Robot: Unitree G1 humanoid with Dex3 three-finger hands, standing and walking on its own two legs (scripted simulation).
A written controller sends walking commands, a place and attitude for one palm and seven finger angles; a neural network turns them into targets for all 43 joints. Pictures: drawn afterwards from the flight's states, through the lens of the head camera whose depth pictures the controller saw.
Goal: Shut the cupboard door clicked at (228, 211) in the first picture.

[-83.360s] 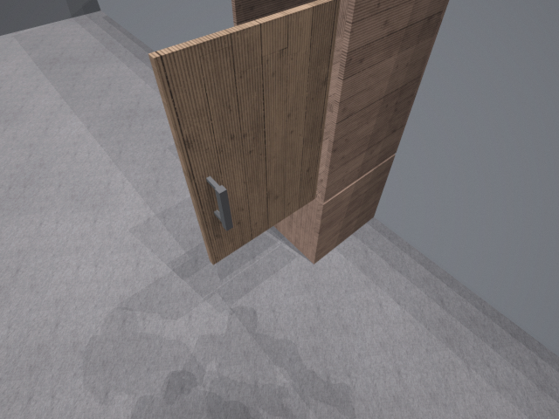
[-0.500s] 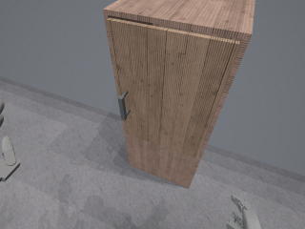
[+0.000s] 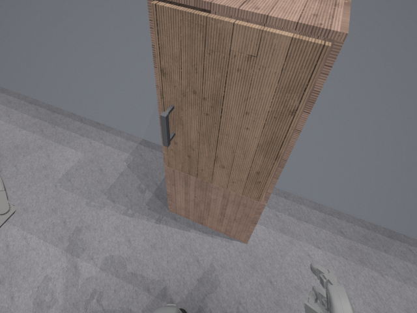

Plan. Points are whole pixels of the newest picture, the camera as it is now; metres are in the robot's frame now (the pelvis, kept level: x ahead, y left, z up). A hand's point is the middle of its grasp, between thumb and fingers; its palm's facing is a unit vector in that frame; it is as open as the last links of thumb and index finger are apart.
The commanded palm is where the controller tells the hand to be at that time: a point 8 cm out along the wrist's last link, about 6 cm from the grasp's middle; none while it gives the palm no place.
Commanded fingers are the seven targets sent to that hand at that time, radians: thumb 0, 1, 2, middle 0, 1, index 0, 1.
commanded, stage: step back with the hand held close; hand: left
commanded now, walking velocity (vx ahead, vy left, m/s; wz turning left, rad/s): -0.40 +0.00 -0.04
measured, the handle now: (168, 126) +0.65 +0.15 -0.07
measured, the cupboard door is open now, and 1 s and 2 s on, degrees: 0 0 0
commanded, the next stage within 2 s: stop stepping back and stand still in 0.52 s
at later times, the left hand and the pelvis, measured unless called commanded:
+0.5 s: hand out of the picture +0.14 +0.31 +0.18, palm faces +0.44 -0.81 -0.38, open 7.4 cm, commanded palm +0.08 +0.33 +0.19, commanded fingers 0.00 0.90 0.90 -0.20 -0.30 -0.20 -0.30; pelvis -0.06 +0.03 +0.01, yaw +0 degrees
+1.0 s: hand out of the picture +0.03 +0.38 +0.19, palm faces +0.46 -0.87 -0.20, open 7.4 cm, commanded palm -0.06 +0.40 +0.19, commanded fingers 0.00 0.90 0.90 -0.20 -0.30 -0.20 -0.30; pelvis -0.21 +0.10 -0.01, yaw -1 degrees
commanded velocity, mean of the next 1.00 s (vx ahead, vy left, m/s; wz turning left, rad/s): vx -0.13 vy -0.06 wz -0.03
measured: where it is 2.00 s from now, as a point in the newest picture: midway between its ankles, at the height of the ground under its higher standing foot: outside the picture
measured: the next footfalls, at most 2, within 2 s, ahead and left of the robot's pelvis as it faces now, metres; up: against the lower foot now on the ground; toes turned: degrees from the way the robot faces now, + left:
right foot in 0.56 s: -0.13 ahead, -0.12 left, +0.00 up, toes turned -2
left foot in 0.88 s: +0.04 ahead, +0.12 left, +0.00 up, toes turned -6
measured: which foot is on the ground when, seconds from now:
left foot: down 0.00-0.78, up 0.80-0.86, down 0.88-1.00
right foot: down 0.00-0.32, up 0.34-0.54, down 0.56-0.86, up 0.88-1.00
